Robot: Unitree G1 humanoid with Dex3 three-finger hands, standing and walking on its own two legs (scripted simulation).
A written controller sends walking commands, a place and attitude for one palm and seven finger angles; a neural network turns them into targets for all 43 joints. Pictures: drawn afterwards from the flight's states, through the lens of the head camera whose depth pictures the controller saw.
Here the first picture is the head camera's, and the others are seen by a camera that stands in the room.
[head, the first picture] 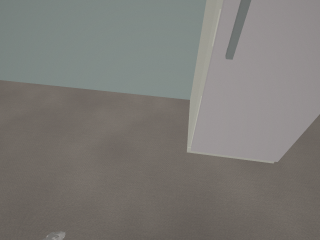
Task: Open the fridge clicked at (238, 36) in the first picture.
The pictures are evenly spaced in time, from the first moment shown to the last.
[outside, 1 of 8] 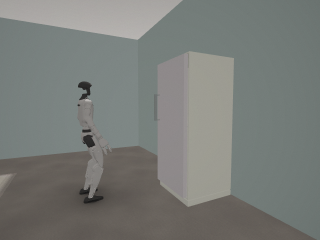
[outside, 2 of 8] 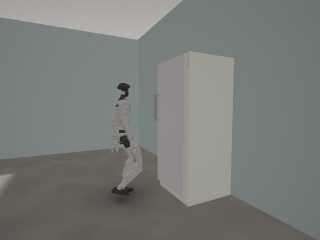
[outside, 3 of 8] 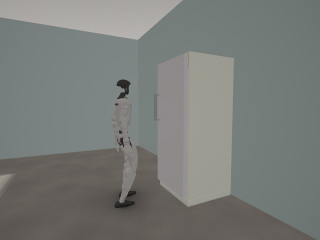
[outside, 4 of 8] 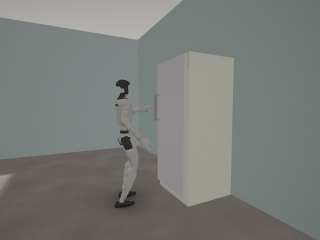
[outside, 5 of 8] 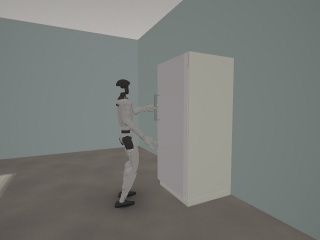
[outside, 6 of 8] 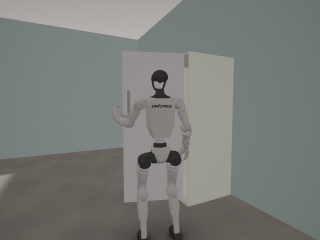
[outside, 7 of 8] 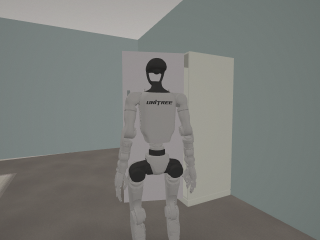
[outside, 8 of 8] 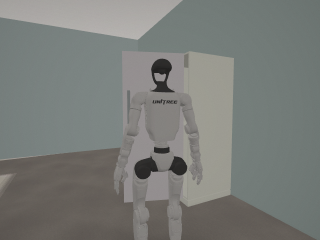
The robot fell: no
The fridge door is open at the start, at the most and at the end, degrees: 0 78 71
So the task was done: yes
